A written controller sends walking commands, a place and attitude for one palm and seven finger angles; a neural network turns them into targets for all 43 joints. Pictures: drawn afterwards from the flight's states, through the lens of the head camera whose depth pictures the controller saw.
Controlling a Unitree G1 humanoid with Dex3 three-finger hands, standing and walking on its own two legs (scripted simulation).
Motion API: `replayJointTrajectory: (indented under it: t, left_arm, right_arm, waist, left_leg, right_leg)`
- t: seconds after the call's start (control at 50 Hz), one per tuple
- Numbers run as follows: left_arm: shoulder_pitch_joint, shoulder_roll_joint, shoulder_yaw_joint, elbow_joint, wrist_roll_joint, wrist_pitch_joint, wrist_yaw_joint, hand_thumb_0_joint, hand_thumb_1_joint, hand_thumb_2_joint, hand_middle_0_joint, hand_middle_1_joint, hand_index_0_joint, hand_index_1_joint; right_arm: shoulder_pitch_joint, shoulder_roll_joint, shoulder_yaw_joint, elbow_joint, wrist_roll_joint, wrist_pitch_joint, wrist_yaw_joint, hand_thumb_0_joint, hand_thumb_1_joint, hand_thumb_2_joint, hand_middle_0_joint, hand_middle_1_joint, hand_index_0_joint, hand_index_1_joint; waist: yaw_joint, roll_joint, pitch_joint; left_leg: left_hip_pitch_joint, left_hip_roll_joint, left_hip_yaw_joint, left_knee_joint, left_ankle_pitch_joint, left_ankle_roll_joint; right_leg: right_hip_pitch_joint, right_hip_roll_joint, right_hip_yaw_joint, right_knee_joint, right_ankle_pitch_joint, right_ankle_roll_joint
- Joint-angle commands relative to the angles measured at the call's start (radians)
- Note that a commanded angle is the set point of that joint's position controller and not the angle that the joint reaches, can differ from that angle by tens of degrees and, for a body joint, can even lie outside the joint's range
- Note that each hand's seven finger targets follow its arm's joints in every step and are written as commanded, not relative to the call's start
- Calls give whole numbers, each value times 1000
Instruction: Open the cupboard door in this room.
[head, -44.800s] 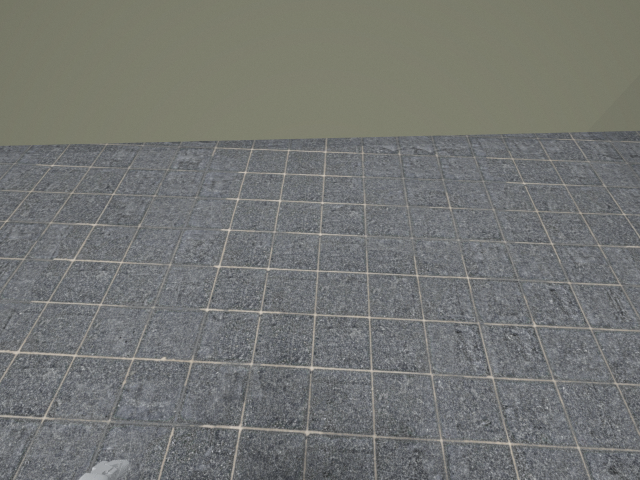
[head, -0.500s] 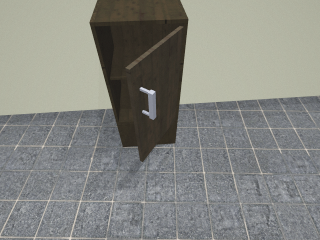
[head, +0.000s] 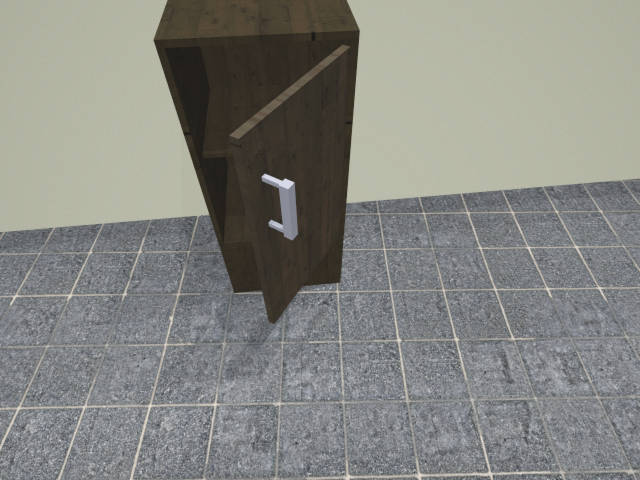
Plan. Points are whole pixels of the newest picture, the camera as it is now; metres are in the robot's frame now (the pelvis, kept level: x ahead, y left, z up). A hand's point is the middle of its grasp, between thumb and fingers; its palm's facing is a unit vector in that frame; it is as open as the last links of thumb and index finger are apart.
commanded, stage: walk to a spot facing it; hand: left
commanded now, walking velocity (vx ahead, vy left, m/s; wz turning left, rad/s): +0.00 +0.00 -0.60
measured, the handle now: (280, 207) +0.57 +0.12 -0.04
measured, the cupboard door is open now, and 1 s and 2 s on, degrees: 52 52 52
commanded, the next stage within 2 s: none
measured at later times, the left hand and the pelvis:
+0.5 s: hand out of the picture +0.08 +0.15 -0.16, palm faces -0.16 -0.94 -0.31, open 7.4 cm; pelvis -0.01 -0.04 +0.00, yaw -15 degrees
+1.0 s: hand (232, 447) +0.19 +0.15 -0.17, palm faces -0.44 -0.86 -0.24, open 7.4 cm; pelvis +0.03 -0.01 +0.00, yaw -32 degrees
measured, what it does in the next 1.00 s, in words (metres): steps on the spot, turning right: left foot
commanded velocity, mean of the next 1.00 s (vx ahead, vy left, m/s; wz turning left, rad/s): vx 0.00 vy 0.00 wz -0.60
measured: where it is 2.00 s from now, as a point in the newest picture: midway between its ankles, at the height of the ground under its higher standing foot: outside the picture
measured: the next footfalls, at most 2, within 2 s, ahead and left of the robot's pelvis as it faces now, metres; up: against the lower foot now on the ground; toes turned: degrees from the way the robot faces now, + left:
left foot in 0.84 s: +0.12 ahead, +0.09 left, +0.00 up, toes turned -29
right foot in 1.16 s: +0.00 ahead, -0.17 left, +0.00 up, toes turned -43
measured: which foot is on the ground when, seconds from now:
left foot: down 0.00-0.28, up 0.30-0.82, down 0.84-1.00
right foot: down 0.00-0.84, up 0.86-1.00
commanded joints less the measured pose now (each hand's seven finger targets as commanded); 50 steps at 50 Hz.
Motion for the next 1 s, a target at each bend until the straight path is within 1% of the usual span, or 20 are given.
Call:
replayJointTrajectory:
  t: [0.0, 0.08, 0.12, 0.14, 0.18, 0.22, 0.24, 0.26, 0.28, 0.3, 0.34, 0.42, 0.64, 0.74, 0.78, 0.8, 0.82, 0.84, 0.9, 0.98]
  left_arm:
    - [23, 150, 56, -71, 10, 13, -2, 0, 900, 900, -200, -300, -200, -300]
    - [-8, 142, 68, -114, 12, 19, -14, 0, 900, 900, -200, -300, -200, -300]
    - [-32, 127, 72, -143, 13, 24, -22, 0, 900, 900, -200, -300, -200, -300]
    - [-50, 121, 73, -161, 15, 30, -26, 0, 900, 900, -200, -300, -200, -300]
    - [-67, 112, 75, -183, 17, 30, -34, 0, 900, 900, -200, -300, -200, -300]
    - [19, 116, 78, -168, 17, 25, -40, 0, 900, 900, -200, -300, -200, -300]
    - [72, 142, 84, -153, 20, 20, -39, 0, 900, 900, -200, -300, -200, -300]
    - [96, 253, 104, -151, 33, 7, -26, 0, 900, 900, -200, -300, -200, -300]
    - [110, 308, 106, -157, 17, 8, -17, 0, 900, 900, -200, -300, -200, -300]
    - [84, 286, 106, -167, 15, 11, -9, 0, 900, 900, -200, -300, -200, -300]
    - [-12, 248, 96, -196, 14, 7, -1, 0, 900, 900, -200, -300, -200, -300]
    - [6, 242, 93, -206, 11, -1, 2, 0, 900, 900, -200, -300, -200, -300]
    - [43, 262, 103, -233, 20, 5, -3, 0, 900, 900, -200, -300, -200, -300]
    - [-13, 276, 108, -257, 19, 8, -4, 0, 900, 900, -200, -300, -200, -300]
    - [-61, 251, 100, -269, 13, 11, -6, 0, 900, 900, -200, -300, -200, -300]
    - [-40, 202, 92, -286, 4, 13, -13, 0, 900, 900, -200, -300, -200, -300]
    - [-39, 181, 83, -307, 5, 8, -27, 0, 900, 900, -200, -300, -200, -300]
    - [-36, 207, 87, -322, 19, 2, -38, 0, 900, 900, -200, -300, -200, -300]
    - [-48, 195, 93, -284, 23, 19, -51, 0, 900, 900, -200, -300, -200, -300]
    - [-122, 159, 68, -314, 17, 22, -66, 0, 900, 900, -200, -300, -200, -300]
  right_arm:
    - [72, -117, -41, -65, 3, 2, -9, 0, -900, -900, 200, 300, 200, 300]
    - [59, -159, -61, -104, 1, -3, -13, 0, -900, -900, 200, 300, 200, 300]
    - [68, -199, -72, -120, -5, -11, -15, 0, -900, -900, 200, 300, 200, 300]
    - [64, -208, -75, -130, -9, -14, -13, 0, -900, -900, 200, 300, 200, 300]
    - [27, -210, -71, -158, -15, -18, -11, 0, -900, -900, 200, 300, 200, 300]
    - [-40, -229, -74, -185, -17, -14, -7, 0, -900, -900, 200, 300, 200, 300]
    - [-64, -225, -75, -199, -8, -8, -4, 0, -900, -900, 200, 300, 200, 300]
    - [-57, -162, -69, -228, 7, -2, 3, 0, -900, -900, 200, 300, 200, 300]
    - [-94, -162, -67, -257, 7, 8, 12, 0, -900, -900, 200, 300, 200, 300]
    - [-119, -159, -72, -246, 6, 17, 11, 0, -900, -900, 200, 300, 200, 300]
    - [-127, -160, -70, -245, 5, 14, 16, 0, -900, -900, 200, 300, 200, 300]
    - [-127, -143, -64, -245, 8, 15, 16, 0, -900, -900, 200, 300, 200, 300]
    - [-221, -147, -62, -320, 17, 5, 11, 0, -900, -900, 200, 300, 200, 300]
    - [-152, -145, -61, -327, 26, -10, 8, 0, -900, -900, 200, 300, 200, 300]
    - [-49, -166, -64, -300, 26, -21, 2, 0, -900, -900, 200, 300, 200, 300]
    - [-12, -243, -74, -299, 10, -33, -4, 0, -900, -900, 200, 300, 200, 300]
    - [13, -311, -83, -311, 0, -32, -5, 0, -900, -900, 200, 300, 200, 300]
    - [-1, -314, -78, -335, -8, -24, -8, 0, -900, -900, 200, 300, 200, 300]
    - [-51, -230, -45, -336, -15, -31, -5, 0, -900, -900, 200, 300, 200, 300]
    - [20, -243, -57, -306, -16, -30, -5, 0, -900, -900, 200, 300, 200, 300]
  waist:
    - [-26, -28, 0]
    - [-24, 74, -30]
    - [-27, 180, -41]
    - [-28, 220, -37]
    - [-11, 172, -33]
    - [38, 106, -57]
    - [64, 13, -51]
    - [62, -306, -55]
    - [84, -311, -42]
    - [68, -206, -27]
    - [26, -166, -10]
    - [22, -97, -115]
    - [42, -120, -100]
    - [2, -111, -118]
    - [-48, -70, -134]
    - [-51, 138, -150]
    - [-46, 317, -131]
    - [-35, 161, -97]
    - [5, 186, -73]
    - [-37, 188, -108]
  left_leg:
    - [12, 91, -14, 22, 95, 33]
    - [54, 186, -87, -26, 106, 77]
    - [58, 306, -185, -113, 157, 149]
    - [55, 365, -202, -150, 203, 192]
    - [36, 381, -161, -113, 306, 203]
    - [-31, 313, -32, 13, 314, 129]
    - [-98, 236, 30, 140, 202, 71]
    - [-281, 72, 135, 385, -132, -12]
    - [-345, 5, 49, 581, -379, -28]
    - [-368, 19, -51, 676, -341, -21]
    - [-409, 42, -91, 717, -217, -28]
    - [-379, 18, -83, 642, -144, -44]
    - [-351, -22, -104, 471, -167, -42]
    - [-177, -42, -111, 231, -124, -26]
    - [75, -1, -135, -13, 25, -15]
    - [225, 193, -327, -130, 50, 53]
    - [229, 428, -531, -187, 202, 177]
    - [91, 479, -521, -166, 227, 241]
    - [32, 307, -250, -107, 448, 167]
    - [153, 249, -63, -19, 648, 133]
  right_leg:
    - [-110, -141, 160, -28, 292, -28]
    - [-196, -68, 127, 104, 235, -6]
    - [-252, -18, 59, 305, 5, 16]
    - [-284, -23, 20, 423, -193, 28]
    - [-268, -68, 34, 442, -261, 26]
    - [-112, -62, -7, 243, -102, 28]
    - [-28, -64, 14, 63, 93, 26]
    - [71, -276, 365, -115, 326, -44]
    - [30, -407, 505, -147, 479, -139]
    - [-6, -370, 512, -147, 364, -169]
    - [1, -302, 444, -107, 372, -167]
    - [122, -236, 370, -57, 551, -127]
    - [111, -215, 494, -45, 592, -158]
    - [7, -188, 532, -4, 577, -136]
    - [-174, -115, 474, 61, 380, -61]
    - [-356, 13, 351, 171, 77, -5]
    - [-460, 75, 153, 414, -342, 59]
    - [-437, 17, 99, 602, -346, 81]
    - [-441, -31, 79, 769, -210, 100]
    - [-380, -46, -33, 500, -180, 100]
